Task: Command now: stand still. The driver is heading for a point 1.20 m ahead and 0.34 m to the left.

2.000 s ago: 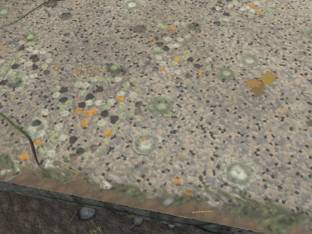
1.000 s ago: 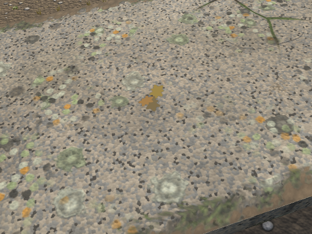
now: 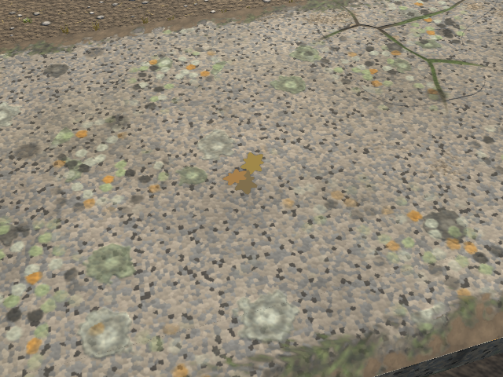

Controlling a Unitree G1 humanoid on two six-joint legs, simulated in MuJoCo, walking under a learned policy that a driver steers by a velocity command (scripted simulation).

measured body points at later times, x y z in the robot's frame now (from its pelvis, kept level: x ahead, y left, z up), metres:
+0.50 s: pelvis +0.03 +0.01 -0.01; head +0.03 +0.01 +0.44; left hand +0.05 +0.27 -0.16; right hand +0.04 -0.25 -0.16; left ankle -0.01 +0.13 -0.74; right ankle +0.01 -0.11 -0.74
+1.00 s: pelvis +0.23 -0.02 -0.02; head +0.25 -0.02 +0.43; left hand +0.39 +0.22 -0.13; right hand +0.18 -0.27 -0.16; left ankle +0.02 +0.14 -0.65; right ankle +0.27 -0.12 -0.74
